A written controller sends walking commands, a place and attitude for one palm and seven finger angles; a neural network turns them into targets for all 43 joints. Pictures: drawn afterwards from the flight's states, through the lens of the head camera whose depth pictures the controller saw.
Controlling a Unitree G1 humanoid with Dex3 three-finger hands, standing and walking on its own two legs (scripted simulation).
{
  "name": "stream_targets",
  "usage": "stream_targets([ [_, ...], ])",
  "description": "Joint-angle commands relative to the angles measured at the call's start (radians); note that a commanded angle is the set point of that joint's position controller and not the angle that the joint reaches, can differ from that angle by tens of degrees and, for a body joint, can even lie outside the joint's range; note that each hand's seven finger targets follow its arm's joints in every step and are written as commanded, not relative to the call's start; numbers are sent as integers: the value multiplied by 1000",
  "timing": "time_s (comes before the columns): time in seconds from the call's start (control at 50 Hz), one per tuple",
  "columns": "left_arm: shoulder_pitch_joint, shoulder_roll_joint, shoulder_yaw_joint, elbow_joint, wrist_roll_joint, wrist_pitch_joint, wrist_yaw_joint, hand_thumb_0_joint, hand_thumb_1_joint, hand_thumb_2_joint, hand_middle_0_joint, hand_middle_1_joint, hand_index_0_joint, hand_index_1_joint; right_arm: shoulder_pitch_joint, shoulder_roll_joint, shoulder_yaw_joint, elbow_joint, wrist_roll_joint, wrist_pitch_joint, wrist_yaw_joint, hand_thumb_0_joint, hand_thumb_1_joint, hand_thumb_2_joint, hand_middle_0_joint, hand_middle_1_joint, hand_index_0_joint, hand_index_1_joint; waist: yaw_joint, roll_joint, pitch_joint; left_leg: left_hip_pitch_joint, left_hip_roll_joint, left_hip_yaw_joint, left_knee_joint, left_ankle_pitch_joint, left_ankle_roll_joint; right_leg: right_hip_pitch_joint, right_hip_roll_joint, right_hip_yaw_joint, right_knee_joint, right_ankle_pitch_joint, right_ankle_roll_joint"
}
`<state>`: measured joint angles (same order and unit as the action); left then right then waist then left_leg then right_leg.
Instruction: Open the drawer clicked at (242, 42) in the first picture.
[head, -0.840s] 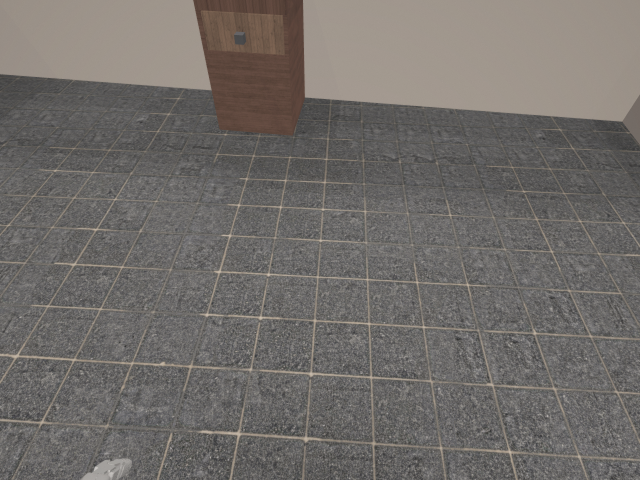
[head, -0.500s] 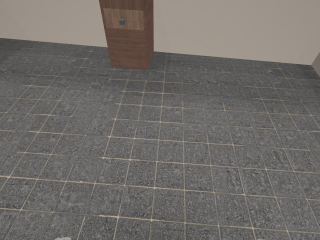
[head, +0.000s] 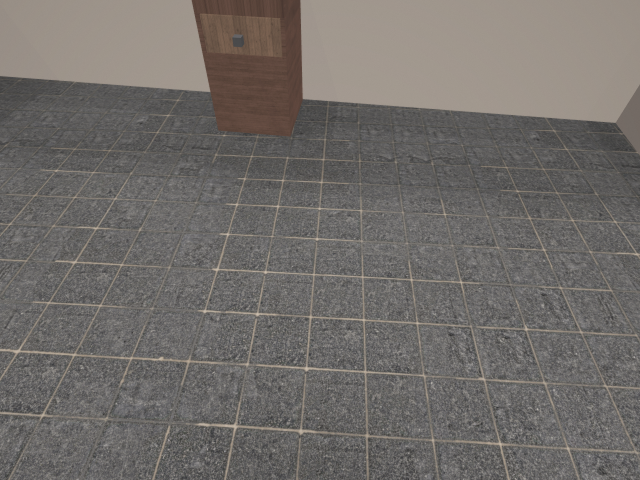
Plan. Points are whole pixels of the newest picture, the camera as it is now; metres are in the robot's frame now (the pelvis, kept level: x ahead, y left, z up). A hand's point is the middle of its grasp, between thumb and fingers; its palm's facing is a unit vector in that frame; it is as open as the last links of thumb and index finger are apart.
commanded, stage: look at it before walking up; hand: left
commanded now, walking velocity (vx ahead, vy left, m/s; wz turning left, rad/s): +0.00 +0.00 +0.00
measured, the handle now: (239, 39) +2.01 +0.50 -0.23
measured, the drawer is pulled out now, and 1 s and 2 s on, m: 0.00 0.00 0.00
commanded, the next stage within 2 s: walk to a spot facing it in 0.80 s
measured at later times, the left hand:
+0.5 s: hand out of the picture +0.08 +0.25 -0.15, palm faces -0.04 -0.94 -0.34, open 7.3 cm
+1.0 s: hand out of the picture +0.08 +0.24 -0.16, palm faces -0.02 -0.94 -0.33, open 7.3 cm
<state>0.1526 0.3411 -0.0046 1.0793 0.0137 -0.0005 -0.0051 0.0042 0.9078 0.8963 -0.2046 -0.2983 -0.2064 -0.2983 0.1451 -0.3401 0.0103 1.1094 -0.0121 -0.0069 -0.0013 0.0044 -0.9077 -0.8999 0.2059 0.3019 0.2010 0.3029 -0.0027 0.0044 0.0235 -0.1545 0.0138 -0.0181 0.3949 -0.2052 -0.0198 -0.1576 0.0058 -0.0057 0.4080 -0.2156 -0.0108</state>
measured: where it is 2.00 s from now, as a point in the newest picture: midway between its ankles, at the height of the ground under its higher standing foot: (291, 439)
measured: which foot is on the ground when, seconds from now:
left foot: down 0.00-1.00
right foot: down 0.00-1.00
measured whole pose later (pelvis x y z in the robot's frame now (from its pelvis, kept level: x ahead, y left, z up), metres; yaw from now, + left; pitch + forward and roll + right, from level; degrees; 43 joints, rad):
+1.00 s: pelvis +0.01 +0.00 +0.00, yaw +0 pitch -2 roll +0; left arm 0.16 0.32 0.00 1.08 0.02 0.00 0.01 0.00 0.91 0.90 -0.20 -0.30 -0.21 -0.30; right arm 0.13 -0.33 0.01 1.11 -0.02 0.00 -0.01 0.00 -0.91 -0.90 0.20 0.30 0.20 0.30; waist 0.00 0.00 0.01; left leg -0.14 0.01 -0.02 0.39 -0.22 -0.02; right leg -0.14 0.01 -0.01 0.40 -0.23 -0.01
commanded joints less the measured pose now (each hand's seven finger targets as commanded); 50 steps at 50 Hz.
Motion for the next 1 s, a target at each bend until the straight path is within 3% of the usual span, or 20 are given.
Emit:
stream_targets([
  [0.0,-54,209,40,-64,-4,-25,14,0,900,900,-200,-300,-200,-300,-56,-202,-44,-67,0,-23,-10,0,-900,-900,200,300,200,300,2,-28,-34,-10,94,-79,-65,65,44,-16,-129,129,-104,17,-27],
  [0.1,-53,204,39,-62,-5,-26,15,0,900,900,-200,-300,-200,-300,-57,-203,-43,-61,2,-27,-11,0,-900,-900,200,300,200,300,5,-6,-47,-2,102,-82,-71,99,45,4,-125,117,-86,80,-25],
  [0.36,-52,202,39,-60,-1,-23,14,0,900,900,-200,-300,-200,-300,-63,-202,-44,-62,3,-24,-10,0,-900,-900,200,300,200,300,4,-9,-19,-6,100,-82,-84,68,45,-18,-121,121,-100,46,-21],
  [0.7,-42,204,38,-54,-3,-28,17,0,900,900,-200,-300,-200,-300,-74,-205,-42,-60,5,-27,-13,0,-900,-900,200,300,200,300,7,-3,-66,44,109,-74,-73,183,45,29,-129,106,-81,193,-21],
  [0.88,-46,207,38,-54,-3,-28,17,0,900,900,-200,-300,-200,-300,-80,-206,-42,-61,5,-25,-13,0,-900,-900,200,300,200,300,6,-2,-49,43,107,-73,-84,157,43,22,-128,111,-95,169,-20],
  [0.92,24,85,13,-24,-3,-9,21,0,900,900,-200,-300,-200,-300,-15,-77,-12,-36,-3,-5,-6,0,-900,-900,200,300,200,300,7,-15,-56,19,89,-57,-60,44,27,28,-124,99,-93,-4,0],
  [0.96,64,101,23,-22,5,4,14,0,900,900,-200,-300,-200,-300,6,-69,-16,-38,-11,8,0,0,-900,-900,200,300,200,300,21,-49,7,-87,54,-46,-19,-181,33,1,-131,131,-123,-281,-9],
  [0.98,85,117,33,-25,8,7,11,0,900,900,-200,-300,-200,-300,10,-62,-17,-48,-14,13,2,0,-900,-900,200,300,200,300,30,-89,47,-167,26,-30,25,-260,32,2,-157,171,-157,-385,-27],
])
